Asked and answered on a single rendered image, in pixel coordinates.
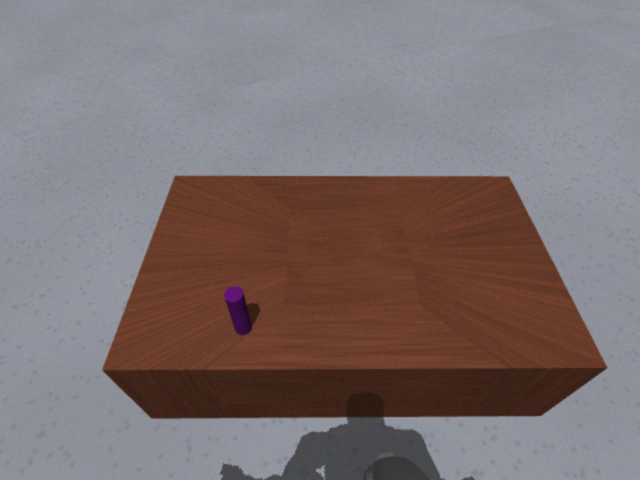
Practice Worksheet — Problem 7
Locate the can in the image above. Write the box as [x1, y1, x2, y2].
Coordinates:
[224, 286, 252, 335]

